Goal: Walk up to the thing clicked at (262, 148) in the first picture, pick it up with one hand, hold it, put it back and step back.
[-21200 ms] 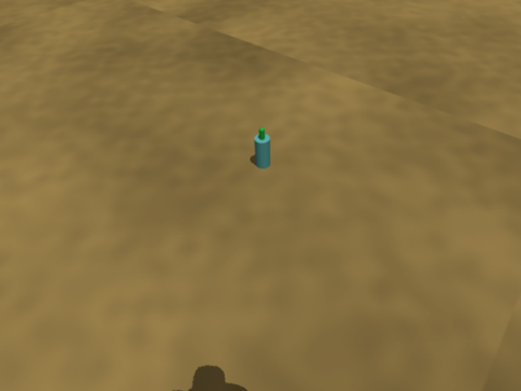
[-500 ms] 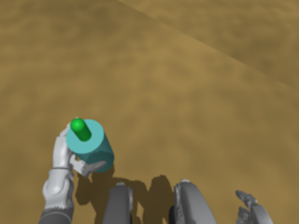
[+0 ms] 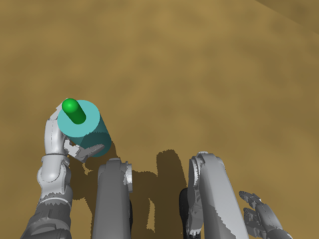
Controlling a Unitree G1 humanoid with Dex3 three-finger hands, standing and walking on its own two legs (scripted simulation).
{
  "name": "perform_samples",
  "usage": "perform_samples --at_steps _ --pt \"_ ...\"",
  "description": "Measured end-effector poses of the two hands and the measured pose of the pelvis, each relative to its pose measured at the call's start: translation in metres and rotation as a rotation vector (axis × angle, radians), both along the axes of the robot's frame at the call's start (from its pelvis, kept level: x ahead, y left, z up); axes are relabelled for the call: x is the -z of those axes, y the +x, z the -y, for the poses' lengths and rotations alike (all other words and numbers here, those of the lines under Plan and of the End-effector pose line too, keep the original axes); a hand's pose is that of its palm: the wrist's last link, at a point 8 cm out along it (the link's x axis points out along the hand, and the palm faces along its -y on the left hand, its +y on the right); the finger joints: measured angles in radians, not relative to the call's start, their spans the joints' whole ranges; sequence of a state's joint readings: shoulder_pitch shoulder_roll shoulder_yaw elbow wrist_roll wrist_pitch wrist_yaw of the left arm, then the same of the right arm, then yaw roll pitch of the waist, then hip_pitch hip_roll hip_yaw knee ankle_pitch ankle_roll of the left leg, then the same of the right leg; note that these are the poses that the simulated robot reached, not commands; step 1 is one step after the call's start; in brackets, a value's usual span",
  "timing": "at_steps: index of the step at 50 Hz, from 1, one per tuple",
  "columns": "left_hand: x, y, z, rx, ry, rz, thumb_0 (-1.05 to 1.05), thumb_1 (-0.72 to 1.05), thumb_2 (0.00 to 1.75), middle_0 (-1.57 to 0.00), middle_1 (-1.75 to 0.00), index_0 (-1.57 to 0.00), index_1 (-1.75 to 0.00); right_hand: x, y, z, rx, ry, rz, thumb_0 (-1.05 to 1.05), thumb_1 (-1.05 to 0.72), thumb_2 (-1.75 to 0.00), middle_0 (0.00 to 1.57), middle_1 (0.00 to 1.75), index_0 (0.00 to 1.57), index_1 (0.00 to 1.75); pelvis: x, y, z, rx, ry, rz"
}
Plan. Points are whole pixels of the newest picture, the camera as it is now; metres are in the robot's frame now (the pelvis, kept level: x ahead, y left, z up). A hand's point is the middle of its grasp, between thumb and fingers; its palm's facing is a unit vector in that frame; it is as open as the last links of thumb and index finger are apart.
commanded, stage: crouch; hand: left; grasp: from the side
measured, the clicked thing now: (86, 127) +0.39 +0.18 -0.05
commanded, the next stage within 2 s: lower in 0.84 s
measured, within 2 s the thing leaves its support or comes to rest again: neither
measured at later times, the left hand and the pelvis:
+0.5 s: hand (92, 137) +0.39 +0.19 -0.16, palm faces +0.00 -1.00 -0.03, open 11.4 cm; pelvis -0.01 +0.00 -0.08, yaw -2 degrees
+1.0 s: hand (96, 138) +0.40 +0.19 -0.20, palm faces +0.00 -1.00 -0.03, open 11.4 cm; pelvis -0.01 +0.01 -0.10, yaw -4 degrees
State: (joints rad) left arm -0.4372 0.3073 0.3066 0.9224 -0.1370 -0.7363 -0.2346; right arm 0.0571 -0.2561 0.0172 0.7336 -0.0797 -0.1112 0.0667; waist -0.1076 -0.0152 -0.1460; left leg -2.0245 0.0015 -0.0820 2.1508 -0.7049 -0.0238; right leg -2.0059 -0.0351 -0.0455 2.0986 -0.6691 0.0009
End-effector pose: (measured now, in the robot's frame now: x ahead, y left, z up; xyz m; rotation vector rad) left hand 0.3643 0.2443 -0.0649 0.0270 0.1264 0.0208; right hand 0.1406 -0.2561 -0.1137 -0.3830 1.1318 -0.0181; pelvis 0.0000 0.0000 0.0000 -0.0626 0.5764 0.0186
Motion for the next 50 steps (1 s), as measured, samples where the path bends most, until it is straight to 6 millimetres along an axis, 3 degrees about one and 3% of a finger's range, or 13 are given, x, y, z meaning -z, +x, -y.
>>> perform_samples --at_steps 9,20,33,50 --pt "0.041 0.005 -0.003 -0.003 0.008 -0.003 -0.02 -0.57 1.06 -0.61 -1.01 -0.65 -1.02 0.037 -0.024 0.009 0.016 -0.024 -0.052 0.01 -0.92 -0.92 0.20 0.30 0.20 0.30 0.039 -0.007 0.000 0.006 -0.004 0.022" --pt "0.080 0.009 -0.004 0.011 0.002 -0.008 -0.02 -0.57 1.06 -0.61 -1.00 -0.65 -1.01 0.057 -0.031 0.014 -0.004 -0.063 -0.082 0.01 -0.92 -0.91 0.20 0.30 0.20 0.30 0.069 -0.009 -0.003 0.014 -0.025 0.049" --pt "0.111 0.011 -0.004 0.023 0.006 -0.012 -0.02 -0.57 1.06 -0.61 -1.00 -0.65 -1.02 0.069 -0.027 0.014 -0.056 -0.089 -0.103 0.00 -0.92 -0.92 0.21 0.30 0.20 0.30 0.088 -0.010 -0.005 0.024 -0.050 0.083" --pt "0.135 0.016 -0.001 0.023 0.000 -0.003 -0.02 -0.58 1.07 -0.62 -1.00 -0.66 -1.01 0.074 -0.037 0.013 -0.088 -0.112 -0.158 0.00 -0.93 -0.92 0.21 0.30 0.20 0.30 0.100 -0.011 -0.007 0.035 -0.078 0.113"
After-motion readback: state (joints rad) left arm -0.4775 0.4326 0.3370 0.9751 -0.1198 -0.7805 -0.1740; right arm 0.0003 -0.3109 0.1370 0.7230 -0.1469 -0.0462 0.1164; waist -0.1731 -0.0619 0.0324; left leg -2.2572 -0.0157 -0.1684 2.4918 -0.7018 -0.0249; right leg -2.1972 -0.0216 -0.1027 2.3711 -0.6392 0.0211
